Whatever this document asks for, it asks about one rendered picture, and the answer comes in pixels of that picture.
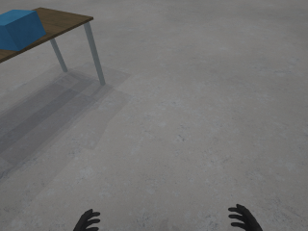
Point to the robot right hand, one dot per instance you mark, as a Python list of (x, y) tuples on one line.
[(250, 222)]

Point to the table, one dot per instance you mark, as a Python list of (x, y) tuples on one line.
[(56, 23)]

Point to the robot left hand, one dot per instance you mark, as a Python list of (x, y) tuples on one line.
[(84, 221)]

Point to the carton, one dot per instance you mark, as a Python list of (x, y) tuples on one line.
[(19, 28)]

